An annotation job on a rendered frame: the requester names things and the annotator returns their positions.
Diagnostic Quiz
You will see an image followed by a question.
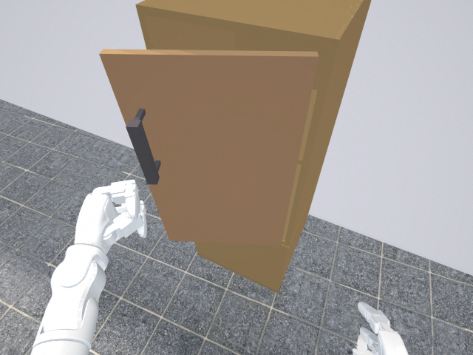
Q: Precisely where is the left robot hand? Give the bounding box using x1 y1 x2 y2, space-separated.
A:
74 180 147 254

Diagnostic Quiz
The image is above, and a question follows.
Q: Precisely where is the handle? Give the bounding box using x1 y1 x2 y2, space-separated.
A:
126 109 161 185

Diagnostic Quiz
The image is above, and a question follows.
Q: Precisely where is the right robot hand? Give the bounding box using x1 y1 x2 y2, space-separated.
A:
353 302 409 355

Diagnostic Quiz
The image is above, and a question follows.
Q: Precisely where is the cupboard door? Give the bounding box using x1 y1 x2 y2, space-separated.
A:
99 49 319 246

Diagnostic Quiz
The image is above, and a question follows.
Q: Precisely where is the left robot forearm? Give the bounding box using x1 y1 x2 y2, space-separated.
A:
30 243 109 355

